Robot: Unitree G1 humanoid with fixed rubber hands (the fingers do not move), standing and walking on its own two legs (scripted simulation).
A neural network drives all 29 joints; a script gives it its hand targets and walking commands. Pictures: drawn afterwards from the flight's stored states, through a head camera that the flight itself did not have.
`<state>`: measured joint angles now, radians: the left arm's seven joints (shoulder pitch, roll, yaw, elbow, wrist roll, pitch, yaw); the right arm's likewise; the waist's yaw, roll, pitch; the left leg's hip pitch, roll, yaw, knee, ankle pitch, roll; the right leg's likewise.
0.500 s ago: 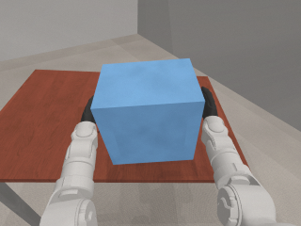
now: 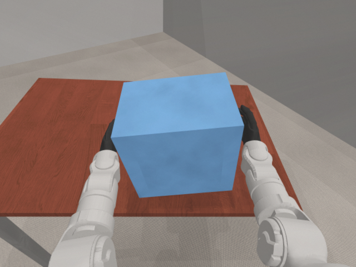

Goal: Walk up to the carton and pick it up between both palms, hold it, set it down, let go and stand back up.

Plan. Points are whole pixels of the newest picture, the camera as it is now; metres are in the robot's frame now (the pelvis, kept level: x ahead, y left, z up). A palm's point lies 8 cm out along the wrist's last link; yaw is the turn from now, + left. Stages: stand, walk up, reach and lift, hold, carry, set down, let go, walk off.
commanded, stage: set down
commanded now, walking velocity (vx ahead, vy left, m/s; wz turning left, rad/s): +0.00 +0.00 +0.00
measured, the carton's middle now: (180, 138) +0.41 -0.01 +0.09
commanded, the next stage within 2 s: none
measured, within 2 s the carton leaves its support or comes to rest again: rests again in 1.30 s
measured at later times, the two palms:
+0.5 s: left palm (116, 153) +0.39 +0.15 +0.05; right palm (248, 144) +0.40 -0.18 +0.08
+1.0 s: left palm (121, 155) +0.41 +0.15 +0.02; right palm (243, 151) +0.41 -0.18 +0.03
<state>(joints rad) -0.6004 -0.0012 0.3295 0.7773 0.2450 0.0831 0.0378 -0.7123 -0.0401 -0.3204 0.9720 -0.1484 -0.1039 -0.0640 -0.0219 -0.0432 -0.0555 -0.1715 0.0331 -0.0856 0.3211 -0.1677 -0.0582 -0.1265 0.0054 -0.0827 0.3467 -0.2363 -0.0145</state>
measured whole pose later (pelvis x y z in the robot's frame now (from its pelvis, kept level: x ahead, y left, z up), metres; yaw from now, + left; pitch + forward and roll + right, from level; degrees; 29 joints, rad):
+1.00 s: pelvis +0.01 +0.00 +0.00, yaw +0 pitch +14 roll +0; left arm -0.65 -0.01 0.36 0.97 0.20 -0.23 0.07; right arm -0.71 -0.04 -0.44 1.03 -0.26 -0.35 -0.05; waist -0.02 0.02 -0.08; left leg -0.41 0.03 -0.08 0.31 -0.15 -0.06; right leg -0.37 0.00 -0.08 0.35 -0.22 -0.01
